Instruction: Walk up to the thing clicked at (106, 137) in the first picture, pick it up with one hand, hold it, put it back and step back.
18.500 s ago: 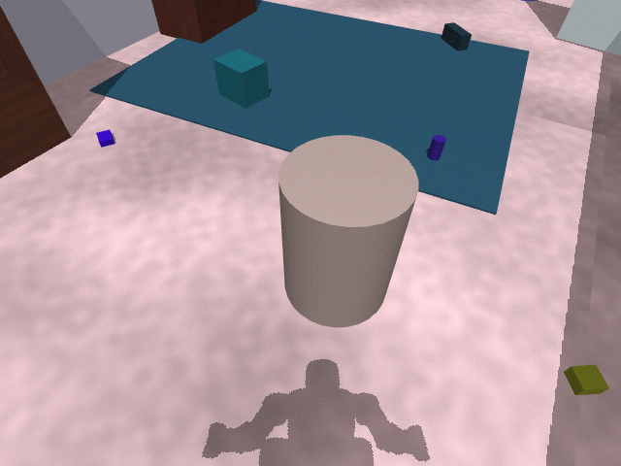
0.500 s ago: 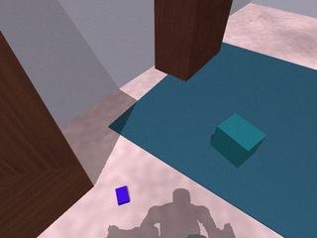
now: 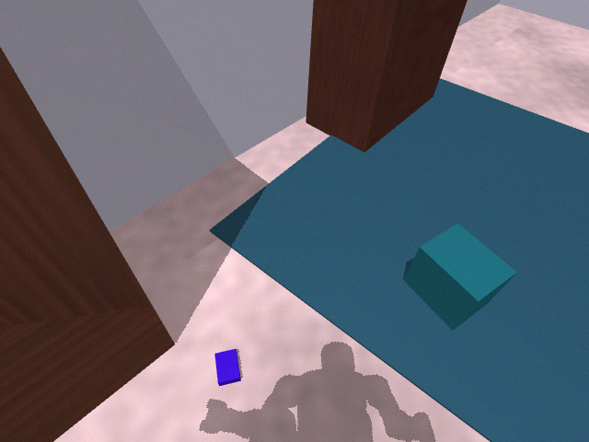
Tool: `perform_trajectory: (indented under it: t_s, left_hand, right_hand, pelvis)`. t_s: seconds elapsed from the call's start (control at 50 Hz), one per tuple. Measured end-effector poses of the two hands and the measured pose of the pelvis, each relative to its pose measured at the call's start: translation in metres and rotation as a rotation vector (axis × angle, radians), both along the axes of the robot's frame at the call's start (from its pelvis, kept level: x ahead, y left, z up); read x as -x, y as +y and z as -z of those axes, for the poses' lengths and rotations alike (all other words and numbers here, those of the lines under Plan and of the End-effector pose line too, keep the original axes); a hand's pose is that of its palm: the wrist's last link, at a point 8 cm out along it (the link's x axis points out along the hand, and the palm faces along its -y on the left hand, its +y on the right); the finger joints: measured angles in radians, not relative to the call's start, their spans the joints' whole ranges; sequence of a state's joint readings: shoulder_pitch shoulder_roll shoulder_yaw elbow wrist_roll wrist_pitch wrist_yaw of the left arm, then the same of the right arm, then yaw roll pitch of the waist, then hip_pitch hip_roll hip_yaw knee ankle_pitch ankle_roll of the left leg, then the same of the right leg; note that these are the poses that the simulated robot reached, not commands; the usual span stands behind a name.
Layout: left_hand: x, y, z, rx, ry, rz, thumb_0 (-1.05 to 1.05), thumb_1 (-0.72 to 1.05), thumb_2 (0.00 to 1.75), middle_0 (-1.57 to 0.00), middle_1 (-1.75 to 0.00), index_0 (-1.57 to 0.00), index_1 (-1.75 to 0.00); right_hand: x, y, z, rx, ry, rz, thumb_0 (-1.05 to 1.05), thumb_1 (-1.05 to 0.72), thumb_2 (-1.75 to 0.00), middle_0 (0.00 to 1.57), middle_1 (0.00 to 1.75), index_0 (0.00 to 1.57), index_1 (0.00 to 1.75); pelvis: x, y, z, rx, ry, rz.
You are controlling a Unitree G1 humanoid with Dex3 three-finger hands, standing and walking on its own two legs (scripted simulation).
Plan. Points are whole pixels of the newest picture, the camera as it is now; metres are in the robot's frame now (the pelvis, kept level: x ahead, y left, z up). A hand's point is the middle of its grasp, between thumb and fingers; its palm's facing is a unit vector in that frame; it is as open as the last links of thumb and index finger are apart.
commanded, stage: walk up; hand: left
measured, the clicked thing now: (227, 367) +0.46 +0.21 -0.74
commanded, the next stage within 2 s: stand in 1.26 s
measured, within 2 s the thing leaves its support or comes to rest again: neither
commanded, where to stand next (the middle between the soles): +0.09 +0.01 m, yaw -1 degrees
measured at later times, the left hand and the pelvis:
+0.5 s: hand out of the picture +0.09 +0.28 -0.13, palm faces +0.00 -0.93 -0.37, open 7.4 cm; pelvis +0.02 +0.01 +0.02, yaw +0 degrees
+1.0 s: hand out of the picture +0.12 +0.25 -0.13, palm faces -0.03 -0.94 -0.34, open 7.4 cm; pelvis +0.03 +0.01 +0.02, yaw -1 degrees
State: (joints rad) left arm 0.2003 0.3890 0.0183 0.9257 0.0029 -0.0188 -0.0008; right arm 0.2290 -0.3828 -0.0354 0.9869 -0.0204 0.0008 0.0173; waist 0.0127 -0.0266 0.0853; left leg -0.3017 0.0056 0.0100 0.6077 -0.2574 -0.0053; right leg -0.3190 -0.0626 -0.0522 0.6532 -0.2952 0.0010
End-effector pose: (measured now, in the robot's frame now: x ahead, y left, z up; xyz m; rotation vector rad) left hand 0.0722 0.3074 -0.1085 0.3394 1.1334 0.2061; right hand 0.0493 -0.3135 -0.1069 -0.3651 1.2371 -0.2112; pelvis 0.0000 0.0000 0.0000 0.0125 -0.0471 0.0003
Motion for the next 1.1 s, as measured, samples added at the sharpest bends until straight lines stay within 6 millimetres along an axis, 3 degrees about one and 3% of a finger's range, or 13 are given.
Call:
perform_trajectory:
  t_s: [0.16, 0.32, 0.44, 0.56, 0.88, 1.1]
  left_hand:
    - [-0.007, 0.0, 0.009, 0.053, 0.04, 0.0, 0.0, 0.9, 0.89, -0.21, -0.3, -0.2, -0.3]
    - [-0.005, 0.009, -0.003, 0.028, 0.076, -0.026, 0.0, 0.9, 0.89, -0.21, -0.3, -0.2, -0.3]
    - [-0.006, 0.014, -0.014, -0.001, 0.089, -0.044, 0.0, 0.9, 0.89, -0.21, -0.3, -0.2, -0.3]
    - [-0.01, 0.013, -0.019, -0.011, 0.093, -0.043, 0.0, 0.9, 0.89, -0.21, -0.3, -0.2, -0.3]
    - [-0.034, -0.006, -0.013, 0.028, 0.085, -0.013, 0.0, 0.9, 0.89, -0.21, -0.3, -0.2, -0.3]
    - [-0.046, -0.008, -0.015, 0.023, 0.071, -0.002, 0.0, 0.9, 0.89, -0.21, -0.3, -0.2, -0.3]
  right_hand:
    - [-0.033, 0.02, -0.015, -0.009, -0.051, -0.017, 0.01, -0.91, -0.9, 0.2, 0.3, 0.21, 0.3]
    - [-0.071, 0.037, -0.015, -0.059, -0.103, -0.042, 0.01, -0.91, -0.9, 0.2, 0.3, 0.21, 0.3]
    - [-0.084, 0.04, -0.012, -0.084, -0.111, -0.04, 0.01, -0.91, -0.9, 0.2, 0.3, 0.21, 0.3]
    - [-0.08, 0.036, -0.009, -0.089, -0.083, -0.02, 0.01, -0.91, -0.9, 0.2, 0.3, 0.21, 0.3]
    - [-0.041, 0.02, -0.009, -0.057, 0.015, 0.05, 0.01, -0.91, -0.9, 0.2, 0.3, 0.21, 0.3]
    - [-0.039, 0.02, -0.008, -0.062, 0.018, 0.06, 0.01, -0.91, -0.9, 0.2, 0.3, 0.21, 0.3]
  pelvis:
    - [-0.01, 0.01, -0.008, 0.028, 0.002, 0.007]
    - [-0.019, 0.013, -0.015, 0.025, 0.004, 0.01]
    - [-0.022, 0.013, -0.02, 0.018, 0.003, 0.008]
    - [-0.025, 0.012, -0.022, 0.015, 0.004, 0.006]
    - [-0.032, 0.007, -0.024, 0.013, 0.008, 0.009]
    - [-0.034, 0.005, -0.024, 0.013, 0.011, 0.011]
